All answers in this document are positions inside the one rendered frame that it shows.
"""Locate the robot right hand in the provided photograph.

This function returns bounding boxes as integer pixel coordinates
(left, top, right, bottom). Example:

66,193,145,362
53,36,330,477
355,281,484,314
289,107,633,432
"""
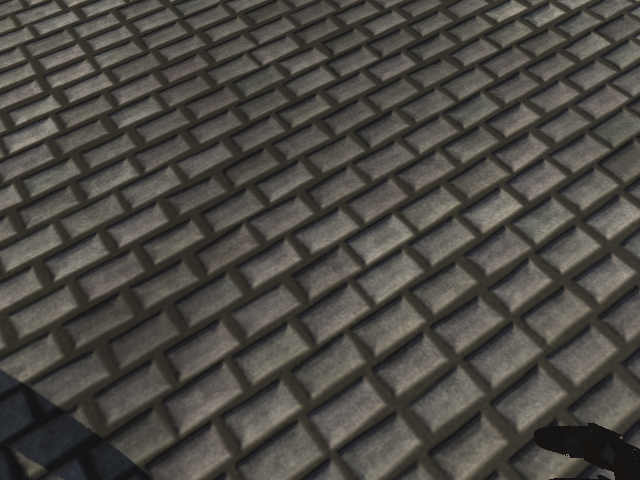
534,423,640,480

